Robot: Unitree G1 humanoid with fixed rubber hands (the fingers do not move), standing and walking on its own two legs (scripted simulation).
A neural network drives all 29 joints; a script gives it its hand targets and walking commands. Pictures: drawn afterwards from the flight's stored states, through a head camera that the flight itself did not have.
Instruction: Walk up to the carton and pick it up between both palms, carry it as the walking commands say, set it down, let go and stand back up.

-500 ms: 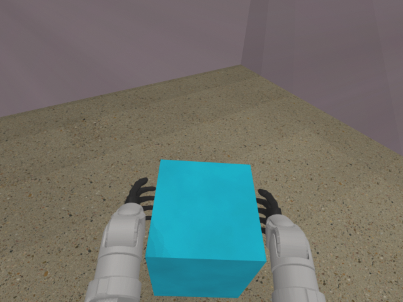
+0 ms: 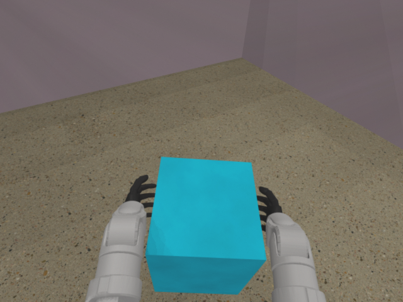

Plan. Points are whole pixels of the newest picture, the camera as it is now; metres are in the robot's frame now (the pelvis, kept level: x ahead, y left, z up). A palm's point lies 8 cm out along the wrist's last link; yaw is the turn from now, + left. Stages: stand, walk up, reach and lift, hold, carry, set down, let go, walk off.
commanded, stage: hold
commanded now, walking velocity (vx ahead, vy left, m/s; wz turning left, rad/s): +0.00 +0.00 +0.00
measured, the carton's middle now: (201, 229) +0.31 +0.02 -0.04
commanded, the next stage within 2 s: carry in 0.70 s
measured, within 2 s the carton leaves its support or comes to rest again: neither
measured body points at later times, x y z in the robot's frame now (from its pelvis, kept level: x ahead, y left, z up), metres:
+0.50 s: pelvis -0.04 +0.01 +0.00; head -0.08 +0.01 +0.45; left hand +0.27 +0.17 +0.04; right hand +0.26 -0.12 +0.02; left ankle +0.04 +0.14 -0.74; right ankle -0.01 -0.13 -0.74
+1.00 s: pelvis -0.04 -0.03 -0.01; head -0.06 -0.03 +0.44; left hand +0.28 +0.13 +0.08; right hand +0.28 -0.16 +0.06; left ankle -0.02 +0.15 -0.70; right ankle -0.02 -0.13 -0.74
